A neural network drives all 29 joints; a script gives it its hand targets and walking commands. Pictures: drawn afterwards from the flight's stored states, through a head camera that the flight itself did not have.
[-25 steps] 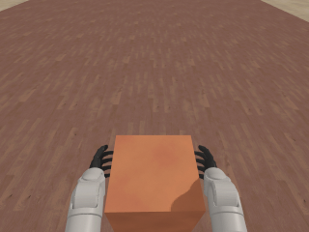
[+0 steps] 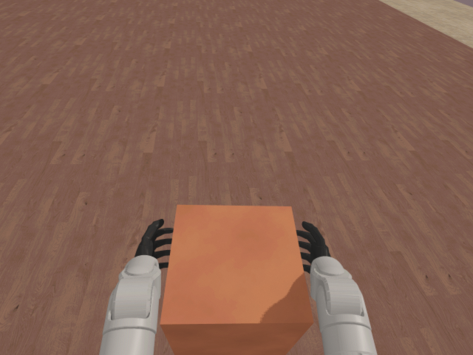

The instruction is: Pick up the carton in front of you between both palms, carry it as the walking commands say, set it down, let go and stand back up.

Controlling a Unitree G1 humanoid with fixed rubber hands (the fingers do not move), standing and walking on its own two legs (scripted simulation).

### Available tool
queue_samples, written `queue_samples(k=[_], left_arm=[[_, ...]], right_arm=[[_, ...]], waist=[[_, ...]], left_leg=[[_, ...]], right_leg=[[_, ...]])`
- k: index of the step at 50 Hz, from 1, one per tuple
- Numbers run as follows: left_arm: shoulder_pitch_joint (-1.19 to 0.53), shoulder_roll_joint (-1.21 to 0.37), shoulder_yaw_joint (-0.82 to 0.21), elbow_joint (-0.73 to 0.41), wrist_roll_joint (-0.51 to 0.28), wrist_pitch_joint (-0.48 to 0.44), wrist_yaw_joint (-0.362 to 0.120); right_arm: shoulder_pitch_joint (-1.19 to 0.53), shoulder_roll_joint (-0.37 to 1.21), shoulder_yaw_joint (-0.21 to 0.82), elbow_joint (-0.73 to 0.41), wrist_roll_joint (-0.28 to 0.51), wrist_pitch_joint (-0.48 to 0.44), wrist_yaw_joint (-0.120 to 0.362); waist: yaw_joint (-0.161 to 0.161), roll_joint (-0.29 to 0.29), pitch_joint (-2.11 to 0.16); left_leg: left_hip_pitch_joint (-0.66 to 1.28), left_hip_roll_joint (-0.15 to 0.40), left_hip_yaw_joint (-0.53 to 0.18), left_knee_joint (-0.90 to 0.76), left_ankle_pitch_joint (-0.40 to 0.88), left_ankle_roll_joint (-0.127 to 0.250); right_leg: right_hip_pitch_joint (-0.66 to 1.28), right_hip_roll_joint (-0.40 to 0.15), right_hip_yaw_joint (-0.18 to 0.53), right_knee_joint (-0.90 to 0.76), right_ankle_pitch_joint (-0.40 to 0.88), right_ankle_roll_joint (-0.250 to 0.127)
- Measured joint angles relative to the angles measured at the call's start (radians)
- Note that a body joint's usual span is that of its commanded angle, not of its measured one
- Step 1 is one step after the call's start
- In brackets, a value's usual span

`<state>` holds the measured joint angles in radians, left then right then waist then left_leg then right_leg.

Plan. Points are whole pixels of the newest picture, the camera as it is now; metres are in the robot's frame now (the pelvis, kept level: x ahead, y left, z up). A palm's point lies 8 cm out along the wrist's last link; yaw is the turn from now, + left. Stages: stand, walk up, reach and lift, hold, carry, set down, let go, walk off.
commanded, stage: hold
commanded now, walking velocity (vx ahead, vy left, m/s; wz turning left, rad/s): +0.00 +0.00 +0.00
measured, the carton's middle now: (232, 286) +0.28 +0.00 -0.05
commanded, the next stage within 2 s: set down in 0.42 s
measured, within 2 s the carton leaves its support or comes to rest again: neither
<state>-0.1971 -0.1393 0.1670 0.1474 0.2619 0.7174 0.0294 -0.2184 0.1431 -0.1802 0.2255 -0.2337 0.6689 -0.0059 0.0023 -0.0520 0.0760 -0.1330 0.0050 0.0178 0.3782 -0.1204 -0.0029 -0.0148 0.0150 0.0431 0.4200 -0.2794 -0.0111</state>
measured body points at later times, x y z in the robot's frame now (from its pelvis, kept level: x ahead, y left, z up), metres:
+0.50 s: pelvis +0.01 +0.02 +0.00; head -0.02 +0.04 +0.45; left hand +0.32 +0.17 +0.03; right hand +0.31 -0.13 +0.04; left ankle +0.06 +0.12 -0.74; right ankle -0.02 -0.12 -0.74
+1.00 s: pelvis -0.02 +0.00 -0.05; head +0.17 +0.02 +0.36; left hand +0.35 +0.17 -0.14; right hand +0.35 -0.13 -0.13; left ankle +0.06 +0.13 -0.74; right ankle -0.02 -0.12 -0.74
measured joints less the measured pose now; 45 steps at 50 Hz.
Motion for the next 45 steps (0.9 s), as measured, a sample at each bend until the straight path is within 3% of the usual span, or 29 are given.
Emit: queue_samples(k=[17,29,39,45], left_arm=[[-0.039,-0.007,0.028,0.051,0.015,0.006,-0.006],[-0.098,-0.021,0.085,0.119,0.046,-0.017,-0.024],[-0.263,-0.039,0.273,0.317,0.145,-0.242,-0.082],[-0.294,-0.001,0.275,0.376,0.113,-0.442,-0.084]], right_arm=[[-0.040,0.008,-0.034,0.044,-0.038,0.011,0.017],[-0.093,0.022,-0.082,0.106,-0.074,-0.009,0.027],[-0.251,0.079,-0.276,0.280,-0.186,-0.224,0.036],[-0.272,0.081,-0.268,0.311,-0.148,-0.409,-0.007]], waist=[[0.004,0.000,-0.028],[0.010,0.000,-0.031],[0.019,-0.004,0.002],[0.016,0.003,0.007]], left_leg=[[0.004,-0.028,0.009,0.001,-0.012,0.030],[0.000,-0.032,0.001,0.002,-0.023,0.026],[-0.237,-0.022,-0.032,0.142,-0.056,0.007],[-0.536,-0.015,-0.067,0.267,-0.065,-0.009]], right_leg=[[0.005,-0.013,0.055,-0.022,0.008,0.022],[-0.003,-0.007,0.073,-0.016,-0.002,0.022],[-0.243,0.020,0.051,0.149,-0.055,0.010],[-0.540,0.043,0.024,0.283,-0.077,0.002]])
